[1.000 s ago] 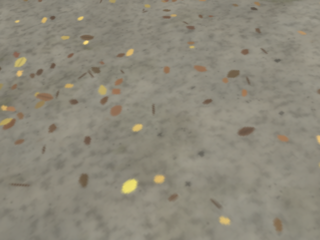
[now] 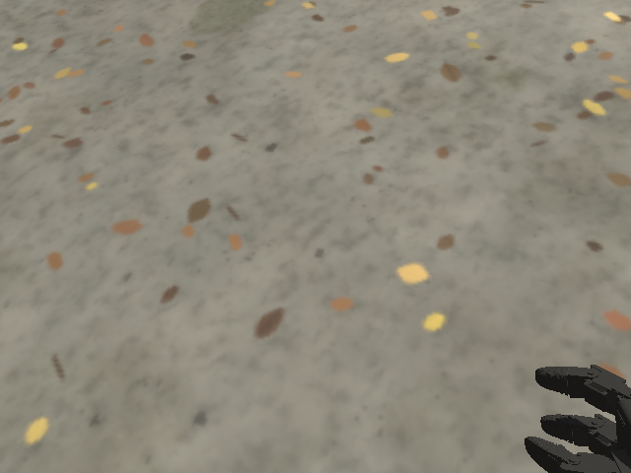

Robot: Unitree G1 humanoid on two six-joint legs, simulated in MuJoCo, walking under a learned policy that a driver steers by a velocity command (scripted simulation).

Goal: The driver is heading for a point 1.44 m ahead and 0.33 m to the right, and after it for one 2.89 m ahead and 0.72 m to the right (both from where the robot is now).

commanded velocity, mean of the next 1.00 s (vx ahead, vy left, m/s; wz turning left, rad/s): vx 0.38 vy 0.00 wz -0.39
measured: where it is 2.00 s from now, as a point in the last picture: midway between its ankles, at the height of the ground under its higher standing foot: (452, 348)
